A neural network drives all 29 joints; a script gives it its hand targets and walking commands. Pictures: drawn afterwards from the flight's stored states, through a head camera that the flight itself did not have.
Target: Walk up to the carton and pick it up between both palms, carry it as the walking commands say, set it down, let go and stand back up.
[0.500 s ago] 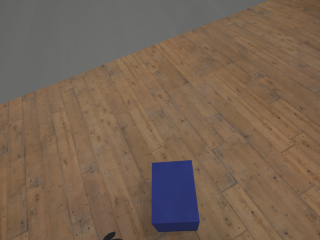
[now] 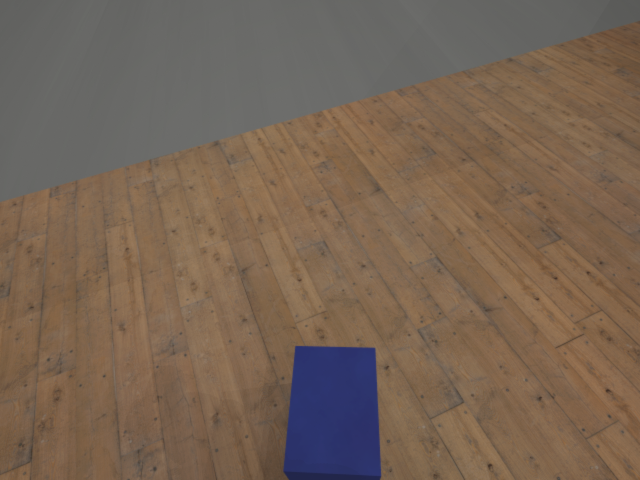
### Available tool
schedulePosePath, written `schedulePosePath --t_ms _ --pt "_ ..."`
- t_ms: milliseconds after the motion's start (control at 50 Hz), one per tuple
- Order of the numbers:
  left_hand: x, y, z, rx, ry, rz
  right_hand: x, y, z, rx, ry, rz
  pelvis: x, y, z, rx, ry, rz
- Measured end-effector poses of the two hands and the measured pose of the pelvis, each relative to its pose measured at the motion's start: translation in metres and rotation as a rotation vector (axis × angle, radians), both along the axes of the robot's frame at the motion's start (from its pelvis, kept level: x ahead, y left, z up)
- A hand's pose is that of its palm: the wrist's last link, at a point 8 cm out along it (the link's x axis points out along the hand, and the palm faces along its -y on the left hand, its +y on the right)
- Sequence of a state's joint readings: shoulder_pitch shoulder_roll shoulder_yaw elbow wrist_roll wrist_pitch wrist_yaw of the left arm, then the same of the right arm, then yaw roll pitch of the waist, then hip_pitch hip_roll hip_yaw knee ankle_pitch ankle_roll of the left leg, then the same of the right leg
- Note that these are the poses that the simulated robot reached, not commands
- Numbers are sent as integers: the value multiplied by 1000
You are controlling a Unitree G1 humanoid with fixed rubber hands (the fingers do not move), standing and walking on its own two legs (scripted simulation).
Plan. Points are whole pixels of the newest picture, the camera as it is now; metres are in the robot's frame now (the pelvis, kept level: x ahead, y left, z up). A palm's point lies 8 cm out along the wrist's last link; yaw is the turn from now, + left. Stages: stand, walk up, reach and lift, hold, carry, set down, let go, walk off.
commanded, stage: walk up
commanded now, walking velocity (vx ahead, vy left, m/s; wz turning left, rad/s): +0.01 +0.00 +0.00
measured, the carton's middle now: (335, 419) +0.36 +0.04 -0.64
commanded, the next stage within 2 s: stand in 0.76 s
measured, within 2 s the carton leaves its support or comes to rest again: neither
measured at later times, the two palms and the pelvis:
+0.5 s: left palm out of the picture -0.01 +0.20 -0.15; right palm out of the picture -0.03 -0.21 -0.16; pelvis +0.00 -0.02 +0.00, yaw +0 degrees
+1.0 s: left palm out of the picture -0.04 +0.18 -0.15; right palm out of the picture -0.06 -0.22 -0.16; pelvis -0.02 -0.02 +0.00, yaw -1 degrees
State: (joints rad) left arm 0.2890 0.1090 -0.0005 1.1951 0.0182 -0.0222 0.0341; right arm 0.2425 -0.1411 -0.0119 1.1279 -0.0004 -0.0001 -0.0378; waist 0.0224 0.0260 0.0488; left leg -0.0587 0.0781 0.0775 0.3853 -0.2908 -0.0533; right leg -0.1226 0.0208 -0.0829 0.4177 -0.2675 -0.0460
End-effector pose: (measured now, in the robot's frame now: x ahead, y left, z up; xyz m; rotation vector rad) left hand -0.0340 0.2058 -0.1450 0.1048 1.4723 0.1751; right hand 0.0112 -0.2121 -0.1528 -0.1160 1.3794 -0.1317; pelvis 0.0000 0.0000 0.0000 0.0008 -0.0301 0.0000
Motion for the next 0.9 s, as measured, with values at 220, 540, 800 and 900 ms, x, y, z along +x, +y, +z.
schedulePosePath --t_ms 220,540,800,900 --pt "13 -10 -3 -3 -23 -17 -24 4 -5 26 57 -31 2 -7 -2 3 -1 -5" --pt "21 -12 -2 28 -63 -27 -44 -3 -9 34 82 -46 -3 -19 -4 4 -10 -5" --pt "3 -22 -3 10 -43 -14 -55 -8 -8 32 89 -40 -13 -23 -4 4 -13 -5" --pt "-3 -24 -5 0 -37 -10 -64 -8 -6 29 97 -45 -17 -23 -4 5 -14 -11"
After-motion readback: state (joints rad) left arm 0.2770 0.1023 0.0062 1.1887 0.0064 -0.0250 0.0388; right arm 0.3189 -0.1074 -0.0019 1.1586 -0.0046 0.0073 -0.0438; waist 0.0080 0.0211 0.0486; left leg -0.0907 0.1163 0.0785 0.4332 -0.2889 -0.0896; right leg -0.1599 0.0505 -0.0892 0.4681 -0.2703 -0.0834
